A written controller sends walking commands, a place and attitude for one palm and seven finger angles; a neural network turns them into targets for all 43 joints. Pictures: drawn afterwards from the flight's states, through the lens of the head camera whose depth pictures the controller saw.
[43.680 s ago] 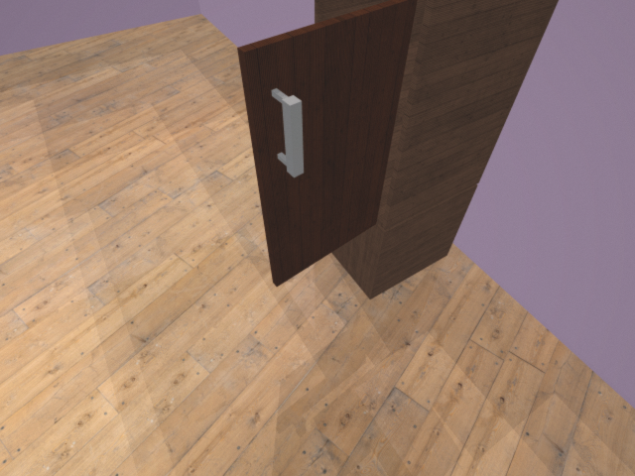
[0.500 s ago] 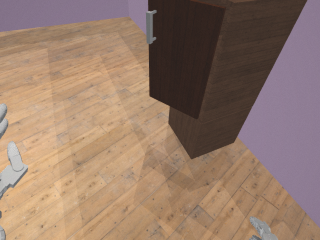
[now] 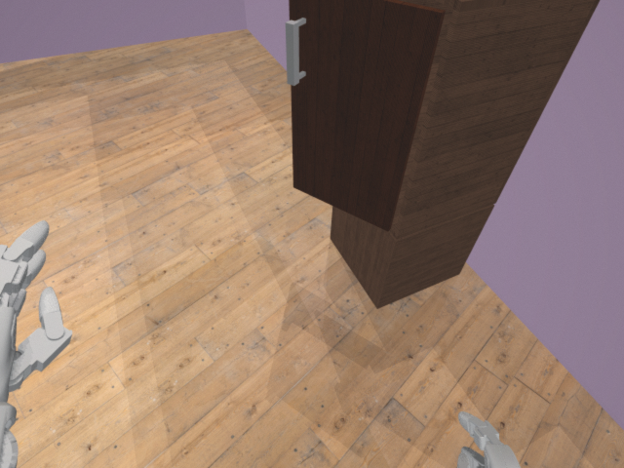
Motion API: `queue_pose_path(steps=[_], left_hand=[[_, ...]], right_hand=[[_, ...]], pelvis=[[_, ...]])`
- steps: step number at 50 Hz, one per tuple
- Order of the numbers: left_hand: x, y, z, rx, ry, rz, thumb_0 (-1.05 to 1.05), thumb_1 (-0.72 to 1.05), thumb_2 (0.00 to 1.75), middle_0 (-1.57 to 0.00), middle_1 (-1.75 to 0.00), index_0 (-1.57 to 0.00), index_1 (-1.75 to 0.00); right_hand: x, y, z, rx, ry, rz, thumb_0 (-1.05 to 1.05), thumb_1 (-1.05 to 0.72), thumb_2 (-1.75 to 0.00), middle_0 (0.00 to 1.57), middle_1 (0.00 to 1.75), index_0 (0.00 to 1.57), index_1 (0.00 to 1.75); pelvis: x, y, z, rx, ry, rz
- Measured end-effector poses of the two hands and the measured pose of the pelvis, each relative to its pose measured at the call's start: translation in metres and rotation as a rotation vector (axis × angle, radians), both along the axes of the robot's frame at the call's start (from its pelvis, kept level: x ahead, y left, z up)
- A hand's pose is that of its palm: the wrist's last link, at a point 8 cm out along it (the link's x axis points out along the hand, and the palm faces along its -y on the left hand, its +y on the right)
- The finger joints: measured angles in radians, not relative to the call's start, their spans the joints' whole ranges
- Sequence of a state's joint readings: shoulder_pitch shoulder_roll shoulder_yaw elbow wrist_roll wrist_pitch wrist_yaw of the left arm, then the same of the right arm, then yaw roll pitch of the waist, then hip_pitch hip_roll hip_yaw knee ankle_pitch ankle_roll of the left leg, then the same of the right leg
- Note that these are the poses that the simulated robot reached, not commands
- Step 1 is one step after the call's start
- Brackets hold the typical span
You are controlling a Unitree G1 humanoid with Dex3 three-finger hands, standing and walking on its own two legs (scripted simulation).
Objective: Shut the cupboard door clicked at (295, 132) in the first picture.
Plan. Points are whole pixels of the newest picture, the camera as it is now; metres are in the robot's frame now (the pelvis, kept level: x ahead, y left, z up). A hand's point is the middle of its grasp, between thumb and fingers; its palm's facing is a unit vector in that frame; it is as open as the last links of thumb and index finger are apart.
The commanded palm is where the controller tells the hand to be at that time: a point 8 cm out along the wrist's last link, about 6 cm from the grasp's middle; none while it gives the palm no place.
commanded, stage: let the arm hang, fingers relaxed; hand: left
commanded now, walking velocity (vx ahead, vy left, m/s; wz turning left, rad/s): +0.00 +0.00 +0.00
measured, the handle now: (297, 51) +0.97 +0.10 +0.11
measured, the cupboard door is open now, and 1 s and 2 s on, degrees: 31 31 31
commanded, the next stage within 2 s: look to check the result in 1.06 s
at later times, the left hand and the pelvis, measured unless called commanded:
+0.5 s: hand out of the picture -0.05 +0.19 -0.17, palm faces +0.01 -0.97 -0.22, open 7.2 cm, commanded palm none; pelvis -0.02 +0.00 +0.01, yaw +0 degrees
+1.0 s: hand out of the picture +0.00 +0.17 -0.17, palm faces +0.00 -0.98 -0.18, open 7.4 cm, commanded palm none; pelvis -0.01 +0.00 +0.01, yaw -1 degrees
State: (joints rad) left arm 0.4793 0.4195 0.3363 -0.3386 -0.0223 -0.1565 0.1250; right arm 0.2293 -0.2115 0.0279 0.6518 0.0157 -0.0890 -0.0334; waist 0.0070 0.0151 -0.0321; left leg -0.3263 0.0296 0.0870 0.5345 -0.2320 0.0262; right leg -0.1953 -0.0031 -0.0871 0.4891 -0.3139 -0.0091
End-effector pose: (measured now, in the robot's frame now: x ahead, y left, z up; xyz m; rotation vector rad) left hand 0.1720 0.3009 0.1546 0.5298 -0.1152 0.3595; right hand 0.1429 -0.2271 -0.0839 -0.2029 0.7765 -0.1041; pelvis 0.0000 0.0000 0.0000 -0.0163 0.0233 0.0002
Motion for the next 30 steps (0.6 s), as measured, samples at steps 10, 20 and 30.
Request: queue_pose_path(steps=[10, 20, 30], left_hand=[[-0.075, -0.056, -0.256, -0.391, 1.093, 0.034, 0.01, 0.91, 0.9, -0.2, -0.3, -0.19, -0.3], [-0.198, -0.068, -0.299, -0.549, 1.443, 0.225, -0.01, 0.98, 0.9, -0.21, -0.3, -0.2, -0.3], [-0.234, -0.057, -0.287, -0.521, 1.537, 0.308, 0.0, 0.92, 0.9, -0.2, -0.3, -0.2, -0.3]], right_hand=[[-0.058, -0.035, -0.032, -0.044, 0.241, -0.049, 0.01, -0.9, -0.9, 0.2, 0.3, 0.2, 0.3], [-0.165, -0.023, -0.042, -0.038, 0.624, -0.124, 0.01, -0.9, -0.9, 0.2, 0.3, 0.2, 0.3], [-0.186, 0.005, -0.056, 0.053, 0.668, -0.16, 0.01, -0.9, -0.9, 0.2, 0.3, 0.2, 0.3]], pelvis=[[-0.019, 0.004, -0.005, 0.019, -0.026, -0.004], [-0.018, -0.005, 0.004, 0.002, -0.034, 0.009], [-0.017, 0.001, 0.007, 0.006, -0.049, -0.007]])
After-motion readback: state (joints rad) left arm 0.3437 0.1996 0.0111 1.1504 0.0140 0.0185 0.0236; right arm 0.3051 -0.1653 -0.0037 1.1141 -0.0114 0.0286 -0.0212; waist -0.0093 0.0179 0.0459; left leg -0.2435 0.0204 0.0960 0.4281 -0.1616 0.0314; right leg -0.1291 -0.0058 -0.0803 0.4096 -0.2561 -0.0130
